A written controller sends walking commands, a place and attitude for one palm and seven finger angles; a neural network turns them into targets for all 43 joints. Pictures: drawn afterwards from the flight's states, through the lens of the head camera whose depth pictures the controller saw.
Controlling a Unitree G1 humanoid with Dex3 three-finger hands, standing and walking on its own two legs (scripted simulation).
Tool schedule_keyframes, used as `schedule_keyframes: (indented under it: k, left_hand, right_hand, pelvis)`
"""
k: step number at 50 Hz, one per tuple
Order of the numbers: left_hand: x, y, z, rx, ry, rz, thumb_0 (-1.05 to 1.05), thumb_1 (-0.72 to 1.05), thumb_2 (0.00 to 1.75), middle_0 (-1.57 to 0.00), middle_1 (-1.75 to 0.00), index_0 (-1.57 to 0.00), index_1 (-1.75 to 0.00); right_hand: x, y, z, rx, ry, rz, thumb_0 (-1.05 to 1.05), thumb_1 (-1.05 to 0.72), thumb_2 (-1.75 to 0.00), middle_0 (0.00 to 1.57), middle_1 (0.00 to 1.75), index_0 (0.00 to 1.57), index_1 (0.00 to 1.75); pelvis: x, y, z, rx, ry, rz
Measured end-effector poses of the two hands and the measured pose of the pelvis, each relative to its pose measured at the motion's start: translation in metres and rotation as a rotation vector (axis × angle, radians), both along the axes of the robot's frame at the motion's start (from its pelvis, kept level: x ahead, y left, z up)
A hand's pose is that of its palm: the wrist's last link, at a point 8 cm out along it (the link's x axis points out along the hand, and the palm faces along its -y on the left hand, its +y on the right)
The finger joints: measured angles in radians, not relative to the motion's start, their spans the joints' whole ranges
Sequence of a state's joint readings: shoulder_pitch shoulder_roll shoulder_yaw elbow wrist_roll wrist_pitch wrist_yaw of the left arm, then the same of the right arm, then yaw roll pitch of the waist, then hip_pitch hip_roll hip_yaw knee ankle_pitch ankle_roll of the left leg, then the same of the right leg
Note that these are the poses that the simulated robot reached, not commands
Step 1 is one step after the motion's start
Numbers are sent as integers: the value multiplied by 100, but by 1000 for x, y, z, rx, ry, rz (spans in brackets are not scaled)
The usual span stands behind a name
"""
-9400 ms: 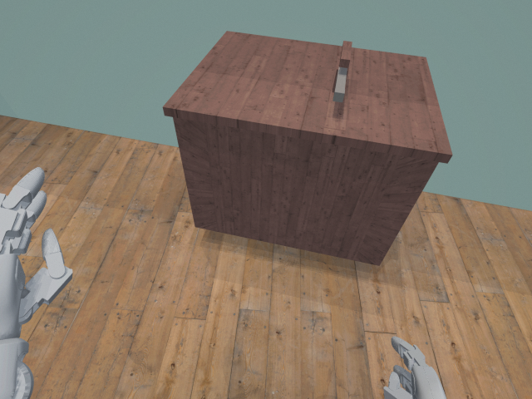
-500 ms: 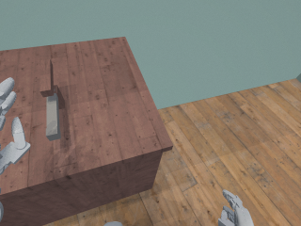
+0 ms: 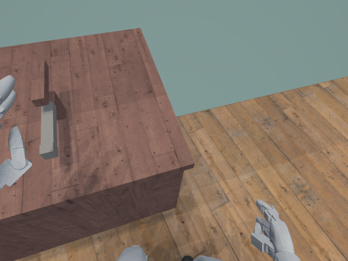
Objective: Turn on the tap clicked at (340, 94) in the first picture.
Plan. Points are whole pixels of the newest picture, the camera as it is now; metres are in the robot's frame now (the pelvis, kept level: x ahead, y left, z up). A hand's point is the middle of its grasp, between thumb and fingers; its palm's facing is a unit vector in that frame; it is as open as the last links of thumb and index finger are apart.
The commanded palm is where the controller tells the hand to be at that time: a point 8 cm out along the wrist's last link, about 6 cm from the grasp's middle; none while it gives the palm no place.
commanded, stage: shuffle to correct the standing spot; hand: left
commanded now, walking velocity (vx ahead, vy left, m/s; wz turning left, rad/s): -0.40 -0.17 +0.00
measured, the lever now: (49, 151) +0.32 +0.31 +0.02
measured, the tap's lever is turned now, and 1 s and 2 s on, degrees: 0 0 0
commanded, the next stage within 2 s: come to a stop and stand still in 0.40 s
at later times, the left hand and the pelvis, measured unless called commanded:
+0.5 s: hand (46, 205) +0.18 +0.19 +0.18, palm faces +0.31 -0.85 -0.42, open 7.4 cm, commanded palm +0.11 +0.24 +0.18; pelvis -0.06 -0.04 -0.01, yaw -1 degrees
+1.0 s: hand (23, 176) +0.20 +0.21 +0.21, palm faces +0.47 -0.77 -0.43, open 7.4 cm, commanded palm +0.12 +0.21 +0.18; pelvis -0.05 -0.06 +0.00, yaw -1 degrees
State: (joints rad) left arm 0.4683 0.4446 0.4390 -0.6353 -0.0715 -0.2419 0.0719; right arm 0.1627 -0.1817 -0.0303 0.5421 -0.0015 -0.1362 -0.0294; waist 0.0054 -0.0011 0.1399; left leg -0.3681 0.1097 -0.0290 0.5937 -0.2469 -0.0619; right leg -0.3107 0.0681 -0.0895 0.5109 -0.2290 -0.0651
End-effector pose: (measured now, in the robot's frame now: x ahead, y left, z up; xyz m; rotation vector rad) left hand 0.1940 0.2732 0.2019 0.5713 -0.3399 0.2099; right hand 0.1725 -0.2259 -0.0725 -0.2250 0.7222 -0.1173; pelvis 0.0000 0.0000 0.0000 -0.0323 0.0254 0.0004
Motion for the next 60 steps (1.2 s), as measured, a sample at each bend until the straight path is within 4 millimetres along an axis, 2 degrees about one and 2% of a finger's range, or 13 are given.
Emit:
schedule_keyframes:
  k: [5,13,16,19,23,26,31,37,45,50,52,57,60]
  left_hand:
    - [-13,-2,2,18,-4,-8,1,89,90,-21,-30,-21,-30]
    - [-35,23,-13,-6,62,78,1,89,90,-21,-30,-21,-30]
    - [-41,16,-18,-58,65,99,1,89,90,-21,-30,-21,-30]
    - [-47,-5,-16,-84,25,75,1,89,90,-21,-30,-21,-30]
    - [-51,-35,-9,-68,-42,14,1,89,90,-21,-30,-21,-30]
    - [-54,-47,-6,-71,-61,-11,1,89,90,-21,-30,-21,-30]
    - [-59,-50,-10,-43,0,7,1,89,90,-21,-30,-21,-30]
    - [-69,-51,-9,-34,25,104,1,89,90,-21,-30,-21,-30]
    - [-62,-51,-21,-118,37,126,1,89,90,-21,-30,-21,-30]
    - [-34,-26,18,4,-172,127,1,88,90,-22,-30,-22,-30]
    - [-27,-23,22,-26,-214,123,1,89,90,-21,-30,-21,-30]
    - [-17,-45,-8,-130,-66,17,1,90,90,-20,-30,-20,-30]
    - [-14,-46,-30,-143,59,-15,1,89,90,-21,-30,-21,-30]
  right_hand:
    - [-13,-5,-5,-5,22,-33,1,-91,-90,20,30,21,30]
    - [-43,5,-3,-26,73,-32,1,-91,-90,20,30,20,30]
    - [-51,7,-1,5,74,-2,1,-91,-90,20,30,20,30]
    - [-57,3,-3,44,44,20,1,-90,-90,20,30,21,30]
    - [-65,-12,-10,74,15,24,1,-90,-90,20,30,21,30]
    - [-76,-31,-11,72,18,-21,1,-90,-90,20,30,21,30]
    - [-99,-63,-7,27,21,-112,1,-90,-90,20,30,21,30]
    - [-112,-86,-13,10,71,-113,1,-91,-90,20,30,20,30]
    - [-95,-78,-5,-4,62,-78,2,-91,-90,20,30,20,30]
    - [-69,-54,1,1,0,54,1,-91,-90,20,30,20,30]
    - [-60,-48,4,20,-26,74,1,-91,-90,20,30,20,30]
    - [-49,-39,11,33,-47,37,1,-90,-90,20,30,21,30]
    - [-46,-36,12,14,-23,7,1,-90,-90,20,30,21,30]
  pelvis:
    - [-8,2,-1,17,11,11]
    - [-22,3,3,32,5,-3]
    - [-30,-4,5,9,-13,-15]
    - [-38,-13,1,-4,-33,-30]
    - [-51,-30,-8,-45,-67,-11]
    - [-56,-39,-9,-24,-61,-16]
    - [-57,-48,-8,4,-61,-34]
    - [-52,-59,-3,13,-57,-15]
    - [-47,-57,3,29,-64,-12]
    - [-49,-62,2,19,-39,-19]
    - [-47,-59,2,14,-28,-36]
    - [-33,-40,6,16,-16,-64]
    - [-25,-32,8,17,-12,-69]
